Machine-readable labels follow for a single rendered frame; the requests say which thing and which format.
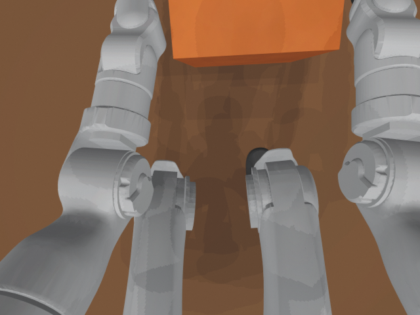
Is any robot left forearm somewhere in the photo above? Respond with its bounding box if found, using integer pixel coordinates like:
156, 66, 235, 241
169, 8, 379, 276
58, 0, 167, 197

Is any left robot shin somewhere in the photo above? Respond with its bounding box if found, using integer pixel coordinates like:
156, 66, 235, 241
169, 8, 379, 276
134, 159, 184, 221

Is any robot left upper arm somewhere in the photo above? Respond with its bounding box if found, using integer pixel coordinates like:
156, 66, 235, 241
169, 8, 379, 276
0, 148, 154, 315

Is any robot right foot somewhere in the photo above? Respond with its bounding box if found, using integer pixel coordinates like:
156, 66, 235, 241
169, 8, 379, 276
246, 148, 268, 175

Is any carton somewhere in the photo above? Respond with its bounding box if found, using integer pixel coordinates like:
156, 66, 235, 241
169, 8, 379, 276
169, 0, 345, 68

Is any robot right upper arm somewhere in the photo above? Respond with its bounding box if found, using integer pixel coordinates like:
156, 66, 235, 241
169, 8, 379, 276
338, 137, 420, 315

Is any robot right forearm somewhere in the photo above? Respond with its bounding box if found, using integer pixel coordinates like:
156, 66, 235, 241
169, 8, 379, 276
346, 0, 420, 142

